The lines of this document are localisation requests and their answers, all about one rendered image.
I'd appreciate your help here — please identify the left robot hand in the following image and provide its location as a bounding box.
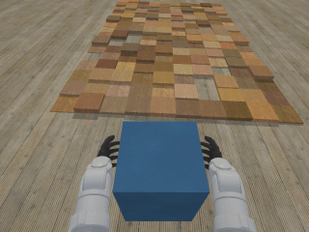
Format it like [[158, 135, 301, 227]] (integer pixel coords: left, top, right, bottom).
[[98, 135, 120, 167]]

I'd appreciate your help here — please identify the left robot forearm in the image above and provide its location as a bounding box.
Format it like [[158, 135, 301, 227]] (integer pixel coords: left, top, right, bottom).
[[68, 156, 113, 232]]

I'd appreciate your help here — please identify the right robot forearm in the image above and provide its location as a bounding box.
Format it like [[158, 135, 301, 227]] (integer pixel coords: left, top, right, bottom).
[[209, 158, 257, 232]]

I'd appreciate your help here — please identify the right robot hand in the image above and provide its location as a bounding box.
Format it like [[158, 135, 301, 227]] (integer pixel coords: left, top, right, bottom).
[[200, 136, 222, 170]]

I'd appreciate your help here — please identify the carton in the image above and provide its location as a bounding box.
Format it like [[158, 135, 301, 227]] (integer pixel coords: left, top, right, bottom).
[[112, 121, 210, 221]]

